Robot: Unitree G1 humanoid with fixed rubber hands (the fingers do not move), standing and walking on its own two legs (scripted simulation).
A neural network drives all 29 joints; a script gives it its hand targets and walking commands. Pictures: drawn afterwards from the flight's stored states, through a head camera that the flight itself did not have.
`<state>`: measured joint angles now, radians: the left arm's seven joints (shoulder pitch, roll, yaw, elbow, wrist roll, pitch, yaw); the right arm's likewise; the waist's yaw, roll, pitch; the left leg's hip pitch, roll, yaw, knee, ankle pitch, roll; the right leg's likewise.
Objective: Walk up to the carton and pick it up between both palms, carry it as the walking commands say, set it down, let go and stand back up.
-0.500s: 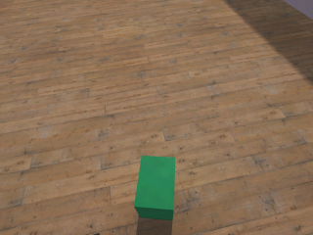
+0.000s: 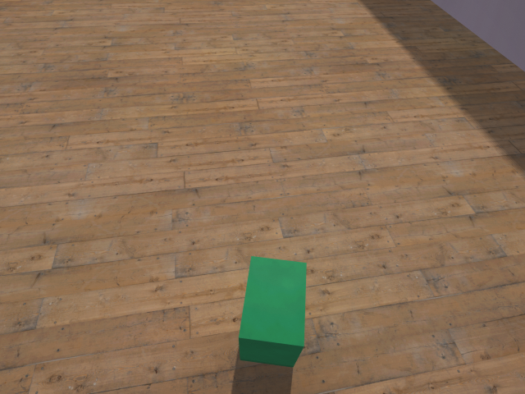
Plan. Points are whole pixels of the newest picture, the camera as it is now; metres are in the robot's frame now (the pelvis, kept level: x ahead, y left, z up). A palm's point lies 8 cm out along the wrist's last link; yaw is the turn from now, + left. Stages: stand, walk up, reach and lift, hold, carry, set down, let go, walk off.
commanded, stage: walk up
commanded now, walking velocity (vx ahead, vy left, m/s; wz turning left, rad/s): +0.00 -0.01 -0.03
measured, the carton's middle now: (272, 312) +0.45 -0.03 -0.64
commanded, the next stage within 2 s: stand in 1.76 s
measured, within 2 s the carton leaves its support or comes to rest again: neither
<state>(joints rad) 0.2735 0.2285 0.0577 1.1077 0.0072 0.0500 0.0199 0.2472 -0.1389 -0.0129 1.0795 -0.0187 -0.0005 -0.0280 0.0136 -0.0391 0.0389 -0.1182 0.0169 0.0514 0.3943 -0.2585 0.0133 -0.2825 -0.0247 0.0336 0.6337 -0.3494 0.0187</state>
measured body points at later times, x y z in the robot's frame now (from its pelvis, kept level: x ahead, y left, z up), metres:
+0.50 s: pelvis +0.02 -0.01 +0.00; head +0.03 -0.01 +0.45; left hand +0.00 +0.20 -0.16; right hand -0.03 -0.22 -0.16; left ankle -0.03 +0.11 -0.74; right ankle -0.02 -0.13 -0.74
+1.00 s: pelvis +0.04 -0.03 -0.01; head +0.05 -0.04 +0.44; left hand +0.03 +0.18 -0.16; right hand +0.01 -0.24 -0.17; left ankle -0.03 +0.11 -0.74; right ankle -0.02 -0.13 -0.74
